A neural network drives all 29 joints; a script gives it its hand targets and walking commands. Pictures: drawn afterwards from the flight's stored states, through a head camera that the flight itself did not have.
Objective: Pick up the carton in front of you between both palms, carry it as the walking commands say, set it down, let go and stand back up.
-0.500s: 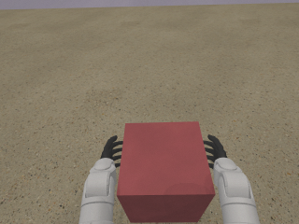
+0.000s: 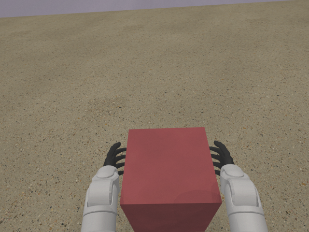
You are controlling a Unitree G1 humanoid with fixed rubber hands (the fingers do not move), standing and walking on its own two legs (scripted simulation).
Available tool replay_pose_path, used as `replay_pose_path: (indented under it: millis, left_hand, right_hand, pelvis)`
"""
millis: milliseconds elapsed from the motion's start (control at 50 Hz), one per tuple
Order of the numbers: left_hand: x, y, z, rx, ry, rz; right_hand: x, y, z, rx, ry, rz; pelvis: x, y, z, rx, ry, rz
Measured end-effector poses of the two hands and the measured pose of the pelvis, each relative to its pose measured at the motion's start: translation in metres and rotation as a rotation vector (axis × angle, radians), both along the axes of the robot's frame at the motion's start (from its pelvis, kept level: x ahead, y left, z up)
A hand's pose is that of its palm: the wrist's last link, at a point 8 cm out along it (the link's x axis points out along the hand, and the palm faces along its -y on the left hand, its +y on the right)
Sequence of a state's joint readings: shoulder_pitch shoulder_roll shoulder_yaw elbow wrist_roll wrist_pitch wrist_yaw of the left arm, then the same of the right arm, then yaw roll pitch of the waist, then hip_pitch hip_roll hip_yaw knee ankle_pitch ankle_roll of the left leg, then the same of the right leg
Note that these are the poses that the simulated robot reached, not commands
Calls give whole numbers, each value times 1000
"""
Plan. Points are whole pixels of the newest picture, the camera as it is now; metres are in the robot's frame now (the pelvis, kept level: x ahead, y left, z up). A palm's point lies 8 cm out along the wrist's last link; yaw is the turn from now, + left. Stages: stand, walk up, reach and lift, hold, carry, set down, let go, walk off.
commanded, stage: carry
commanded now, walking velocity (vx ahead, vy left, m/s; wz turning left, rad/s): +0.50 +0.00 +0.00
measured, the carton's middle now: (167, 182) +0.30 +0.00 -0.04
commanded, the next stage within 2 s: none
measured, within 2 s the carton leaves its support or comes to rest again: neither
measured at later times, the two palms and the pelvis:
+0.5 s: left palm (115, 118) +0.51 +0.18 +0.02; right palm (201, 115) +0.50 -0.12 +0.03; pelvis +0.21 +0.04 +0.00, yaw -2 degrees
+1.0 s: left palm (123, 87) +0.67 +0.17 +0.05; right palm (197, 85) +0.66 -0.13 +0.05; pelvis +0.37 +0.02 +0.00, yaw +0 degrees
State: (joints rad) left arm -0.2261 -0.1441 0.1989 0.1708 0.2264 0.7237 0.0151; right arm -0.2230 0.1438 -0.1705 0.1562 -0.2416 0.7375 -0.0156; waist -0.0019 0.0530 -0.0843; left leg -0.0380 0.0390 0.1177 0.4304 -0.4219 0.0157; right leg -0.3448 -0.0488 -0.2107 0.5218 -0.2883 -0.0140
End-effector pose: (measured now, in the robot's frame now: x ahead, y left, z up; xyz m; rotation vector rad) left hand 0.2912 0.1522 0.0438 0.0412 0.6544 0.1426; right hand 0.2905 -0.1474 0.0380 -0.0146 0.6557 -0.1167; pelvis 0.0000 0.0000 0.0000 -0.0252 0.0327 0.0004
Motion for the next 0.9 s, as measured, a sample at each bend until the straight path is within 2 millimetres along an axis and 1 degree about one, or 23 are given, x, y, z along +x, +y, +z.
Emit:
replay_pose_path:
  millis: [40,100,160,220,280,340,380,440,500,560,660,740,800,860,900]
  left_hand:
    - [15,-6,0,0,-9,5]
    - [29,-10,-3,-12,10,17]
    - [42,-11,0,-11,25,24]
    - [65,-9,9,-12,6,25]
    - [95,-5,17,-15,-18,13]
    - [129,2,16,-16,-19,-6]
    - [153,9,9,-22,-12,-18]
    - [191,22,-6,-38,-8,-28]
    - [216,29,-19,-44,38,-34]
    - [236,31,-22,-44,62,-41]
    - [274,27,-13,-43,23,-42]
    - [307,20,0,-31,-33,-28]
    - [331,15,7,5,-31,-44]
    - [351,13,7,7,-10,-45]
    - [361,14,5,2,-4,-36]
  right_hand:
    - [16,-6,-2,9,-8,-2]
    - [34,-10,0,-4,10,13]
    - [51,-11,5,-7,25,24]
    - [73,-9,13,0,6,20]
    - [99,-5,20,0,-18,6]
    - [127,2,20,-6,-19,-11]
    - [148,9,15,-15,-12,-20]
    - [183,22,4,-31,-8,-28]
    - [207,29,-5,-40,38,-35]
    - [225,31,-8,-42,63,-42]
    - [262,28,-1,-33,24,-45]
    - [298,20,6,-13,-33,-36]
    - [320,15,6,16,-31,-50]
    - [339,14,5,11,-11,-47]
    - [351,14,5,7,-5,-41]
  pelvis:
    - [12,-7,-2,-10,2,13]
    - [28,-14,4,12,12,25]
    - [46,-16,13,33,22,22]
    - [68,-13,18,42,27,14]
    - [94,-6,19,41,30,9]
    - [127,6,16,35,29,3]
    - [151,16,11,30,22,-4]
    - [186,31,-3,36,9,-23]
    - [210,40,1,36,16,-43]
    - [231,44,10,21,27,-48]
    - [266,41,15,15,32,-42]
    - [299,32,6,44,13,-35]
    - [323,28,5,17,9,-25]
    - [343,26,5,11,15,-13]
    - [353,24,4,13,20,-9]
